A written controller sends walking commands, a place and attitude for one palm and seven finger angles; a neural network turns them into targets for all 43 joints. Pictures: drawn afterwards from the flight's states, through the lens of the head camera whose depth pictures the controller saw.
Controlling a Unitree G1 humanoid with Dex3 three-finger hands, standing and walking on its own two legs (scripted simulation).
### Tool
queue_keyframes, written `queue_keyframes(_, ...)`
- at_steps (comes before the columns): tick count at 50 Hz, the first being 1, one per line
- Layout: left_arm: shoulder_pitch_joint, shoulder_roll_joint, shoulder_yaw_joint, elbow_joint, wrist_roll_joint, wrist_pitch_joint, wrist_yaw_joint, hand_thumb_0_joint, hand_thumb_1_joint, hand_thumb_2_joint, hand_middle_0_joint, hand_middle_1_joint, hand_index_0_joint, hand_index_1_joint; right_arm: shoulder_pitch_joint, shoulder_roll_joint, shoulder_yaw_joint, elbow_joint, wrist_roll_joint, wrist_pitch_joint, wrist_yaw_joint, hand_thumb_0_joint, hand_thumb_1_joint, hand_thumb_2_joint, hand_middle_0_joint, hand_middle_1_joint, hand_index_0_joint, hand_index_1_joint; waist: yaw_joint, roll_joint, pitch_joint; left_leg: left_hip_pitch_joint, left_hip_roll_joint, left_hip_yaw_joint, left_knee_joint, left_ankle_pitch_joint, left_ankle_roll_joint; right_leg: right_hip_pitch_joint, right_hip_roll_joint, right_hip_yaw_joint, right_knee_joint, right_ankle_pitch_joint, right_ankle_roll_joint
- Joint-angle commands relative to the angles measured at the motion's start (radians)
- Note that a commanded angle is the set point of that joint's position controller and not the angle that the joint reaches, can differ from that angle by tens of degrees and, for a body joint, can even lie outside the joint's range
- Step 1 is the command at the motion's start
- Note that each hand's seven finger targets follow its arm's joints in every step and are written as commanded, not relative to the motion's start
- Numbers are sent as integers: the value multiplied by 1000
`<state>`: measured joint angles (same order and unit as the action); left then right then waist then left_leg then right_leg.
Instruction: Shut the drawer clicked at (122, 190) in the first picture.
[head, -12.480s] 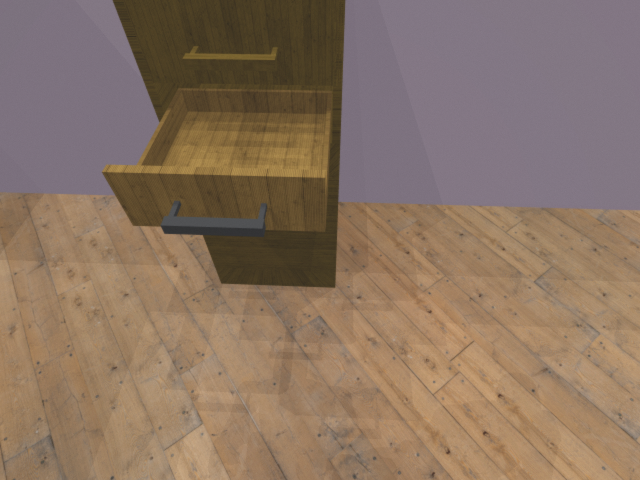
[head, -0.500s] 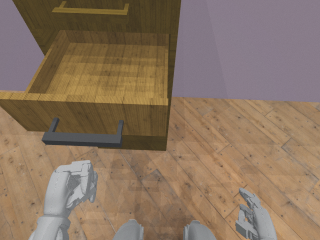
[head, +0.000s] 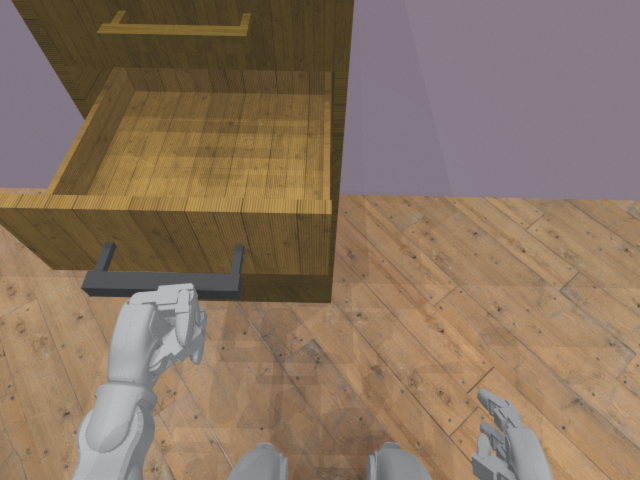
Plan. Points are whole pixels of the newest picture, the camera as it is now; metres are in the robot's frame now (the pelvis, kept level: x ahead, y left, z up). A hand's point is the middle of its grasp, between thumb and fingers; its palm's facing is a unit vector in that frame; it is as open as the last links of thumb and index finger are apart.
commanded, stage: push the drawer shut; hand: left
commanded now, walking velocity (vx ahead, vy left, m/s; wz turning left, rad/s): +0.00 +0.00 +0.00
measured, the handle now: (169, 268) +0.36 +0.20 +0.05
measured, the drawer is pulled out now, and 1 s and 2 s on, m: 0.26 0.14 0.02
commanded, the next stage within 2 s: none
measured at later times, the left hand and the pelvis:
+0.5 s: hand (206, 284) +0.34 +0.15 +0.05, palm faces -0.02 -1.00 -0.04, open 3.0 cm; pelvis -0.01 +0.00 +0.00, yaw +0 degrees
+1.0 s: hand (212, 243) +0.39 +0.15 +0.05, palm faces -0.01 -1.00 -0.04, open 2.9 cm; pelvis -0.01 +0.00 +0.01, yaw -1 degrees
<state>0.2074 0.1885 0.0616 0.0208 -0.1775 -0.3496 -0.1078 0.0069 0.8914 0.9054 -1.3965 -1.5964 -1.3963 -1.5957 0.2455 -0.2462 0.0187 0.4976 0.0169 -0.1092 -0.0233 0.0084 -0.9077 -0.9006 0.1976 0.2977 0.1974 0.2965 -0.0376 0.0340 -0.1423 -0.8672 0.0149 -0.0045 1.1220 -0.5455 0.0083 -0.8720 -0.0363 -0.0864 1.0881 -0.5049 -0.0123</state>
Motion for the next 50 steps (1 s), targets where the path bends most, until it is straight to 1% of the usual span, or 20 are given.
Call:
queue_keyframes(1, -209, 111, 71, -137, -5, -43, 17, 0, 900, 900, -1400, -1600, -1400, -1600, -28, -131, -56, -136, 0, -38, -14, 0, -900, -900, 200, 300, 200, 300, -15, -30, -228, 99, -19, -22, -161, 266, 11, 194, 26, 40, -155, 232, -6)
queue_keyframes(5, -272, 99, 64, -113, -3, -57, 20, 0, 900, 900, -1400, -1600, -1400, -1600, -24, -129, -57, -117, 1, -36, -13, 0, -900, -900, 200, 300, 200, 300, -17, 11, -258, 137, -17, -24, -164, 289, 6, 176, 26, 34, -145, 246, -8)
queue_keyframes(6, -310, 98, 54, -104, -3, -57, 21, 0, 900, 900, -1400, -1600, -1400, -1600, -21, -132, -56, -110, 0, -34, -14, 0, -900, -900, 200, 300, 200, 300, -31, -10, -255, 132, -16, -27, -160, 288, 10, 173, 27, 35, -148, 247, -6)
queue_keyframes(13, -431, 119, 69, -29, -1, -63, 16, 0, 900, 900, -1400, -1600, -1400, -1600, -17, -136, -59, -82, 3, -27, -13, 0, -900, -900, 200, 300, 200, 300, -25, -3, -317, 154, -15, -27, -167, 295, 9, 197, 25, 45, -151, 255, -6)
queue_keyframes(16, -499, 146, 95, 54, -3, -51, 16, 0, 900, 900, -1400, -1600, -1400, -1600, -16, -140, -55, -69, 5, -19, -16, 0, -900, -900, 200, 300, 200, 300, -37, -43, -275, 118, -15, -25, -172, 247, 13, 192, 28, 51, -172, 209, -2)
queue_keyframes(18, -528, 154, 117, 76, -5, -56, 16, 0, 900, 900, -1400, -1600, -1400, -1600, -14, -136, -56, -65, 6, -14, -16, 0, -900, -900, 200, 300, 200, 300, -24, -20, -293, 126, -18, -20, -179, 260, 10, 215, 26, 56, -171, 229, -5)
queue_keyframes(19, -545, 139, 102, 85, -8, -56, 12, 0, 900, 900, -1400, -1600, -1400, -1600, -15, -135, -54, -65, 7, -13, -14, 0, -900, -900, 200, 300, 200, 300, -29, -17, -290, 129, -20, -17, -180, 261, 10, 219, 25, 57, -176, 237, -4)
queue_keyframes(21, -542, 172, 142, 117, -12, -60, 13, 0, 900, 900, -1400, -1600, -1400, -1600, -6, -139, -56, -61, 6, -9, -14, 0, -900, -900, 200, 300, 200, 300, -19, -34, -307, 126, -18, -16, -183, 278, 11, 240, 28, 59, -175, 253, -4)
queue_keyframes(22, -548, 165, 138, 116, -13, -63, 9, 0, 900, 900, -1400, -1600, -1400, -1600, -6, -135, -54, -61, 5, -6, -11, 0, -900, -900, 200, 300, 200, 300, -14, 2, -319, 138, -20, -13, -187, 293, 8, 248, 26, 60, -174, 273, -7)
queue_keyframes(23, -554, 171, 145, 120, -14, -67, 9, 0, 900, 900, -1400, -1600, -1400, -1600, -3, -134, -55, -61, 6, -4, -10, 0, -900, -900, 200, 300, 200, 300, -13, -8, -322, 143, -19, -14, -191, 299, 6, 255, 26, 59, -174, 281, -7)
queue_keyframes(25, -560, 146, 125, 141, -14, -72, 7, 0, 900, 900, -1400, -1600, -1400, -1600, 3, -133, -57, -58, 7, -2, -5, 0, -900, -900, 200, 300, 200, 300, -17, -4, -309, 157, -16, -12, -196, 310, 4, 244, 29, 54, -177, 292, -8)
queue_keyframes(32, -705, 180, 151, 261, 4, -99, 8, 0, 900, 900, -1400, -1600, -1400, -1600, 27, -141, -58, -34, 4, 15, -2, 0, -900, -900, 200, 300, 200, 300, -40, -31, -265, 117, -14, -12, -196, 266, 6, 212, 32, 61, -180, 255, -5)
queue_keyframes(35, -784, 199, 164, 291, 4, -110, 8, 0, 900, 900, -1400, -1600, -1400, -1600, 36, -145, -60, -21, 3, 19, -2, 0, -900, -900, 200, 300, 200, 300, -45, -15, -290, 120, -17, -9, -188, 256, 8, 212, 30, 70, -182, 249, -4)
queue_keyframes(36, -794, 232, 190, 297, 6, -114, 7, 0, 900, 900, -1400, -1600, -1400, -1600, 42, -147, -62, -20, 2, 22, -4, 0, -900, -900, 200, 300, 200, 300, -38, -13, -310, 122, -17, -10, -188, 275, 10, 226, 31, 70, -174, 265, -7)
queue_keyframes(38, -792, 226, 190, 301, 5, -117, -1, 0, 900, 900, -1400, -1600, -1400, -1600, 47, -143, -63, -20, 1, 25, -4, 0, -900, -900, 200, 300, 200, 300, -31, 9, -363, 144, -18, -3, -187, 308, 8, 253, 29, 74, -170, 307, -6)
queue_keyframes(41, -859, 225, 182, 345, -2, -115, -12, 0, 900, 900, -1400, -1600, -1400, -1600, 60, -146, -61, -5, 2, 31, -6, 0, -900, -900, 200, 300, 200, 300, -52, -1, -347, 143, -14, -9, -186, 311, 9, 230, 34, 70, -172, 307, -5)
queue_keyframes(44, -897, 233, 196, 392, -2, -115, -10, 0, 900, 900, -1400, -1600, -1400, -1600, 68, -146, -63, 6, 2, 35, -5, 0, -900, -900, 200, 300, 200, 300, -49, 1, -345, 138, -13, -8, -186, 302, 6, 226, 33, 72, -175, 299, -4)
queue_keyframes(47, -967, 219, 180, 435, 5, -120, -6, 0, 900, 900, -1400, -1600, -1400, -1600, 80, -150, -62, 16, 1, 38, -4, 0, -900, -900, 200, 300, 200, 300, -67, -14, -335, 144, -10, -17, -186, 306, 7, 191, 36, 62, -170, 293, -5)
queue_keyframes(48, -981, 219, 181, 443, 7, -124, -4, 0, 900, 900, -1400, -1600, -1400, -1600, 83, -150, -64, 18, 0, 39, -2, 0, -900, -900, 200, 300, 200, 300, -63, 12, -346, 151, -10, -15, -185, 308, 5, 186, 35, 64, -169, 292, -6)
queue_keyframes(50, -1002, 221, 186, 453, 10, -131, 1, 0, 900, 900, -1400, -1600, -1400, -1600, 92, -151, -65, 21, -4, 42, 1, 0, -900, -900, 200, 300, 200, 300, -64, 2, -368, 159, -11, -14, -183, 317, 6, 195, 35, 64, -169, 300, -5)
